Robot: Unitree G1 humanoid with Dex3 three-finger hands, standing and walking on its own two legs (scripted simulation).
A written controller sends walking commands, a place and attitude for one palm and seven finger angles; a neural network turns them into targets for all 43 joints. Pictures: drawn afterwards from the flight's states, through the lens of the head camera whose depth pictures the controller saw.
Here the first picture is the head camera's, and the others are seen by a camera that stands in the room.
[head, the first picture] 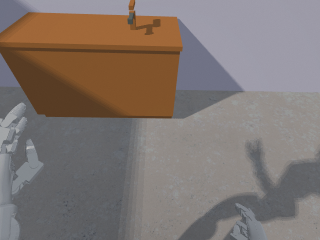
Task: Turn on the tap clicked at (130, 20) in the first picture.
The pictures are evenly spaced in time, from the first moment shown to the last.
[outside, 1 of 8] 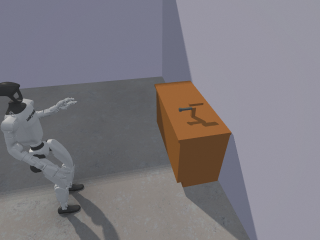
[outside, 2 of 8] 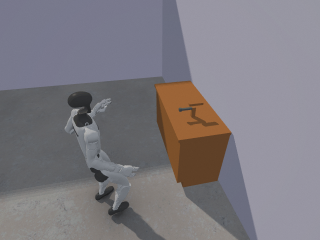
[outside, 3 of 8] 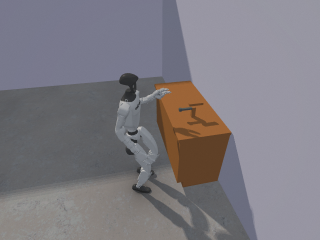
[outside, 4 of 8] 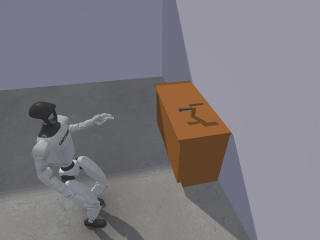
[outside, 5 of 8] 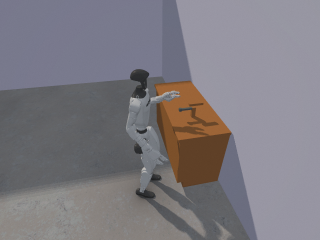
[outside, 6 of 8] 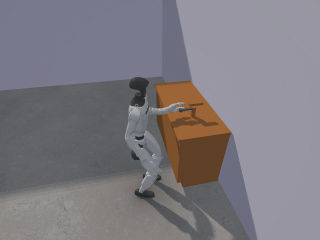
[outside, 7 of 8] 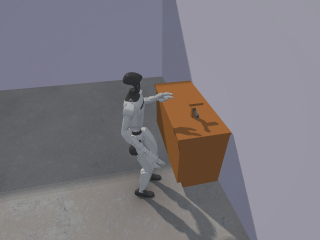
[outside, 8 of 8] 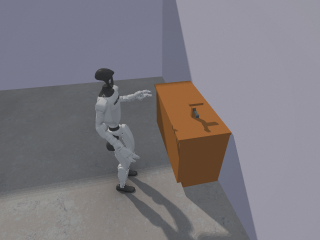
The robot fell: no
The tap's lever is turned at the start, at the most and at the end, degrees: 0 84 84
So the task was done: yes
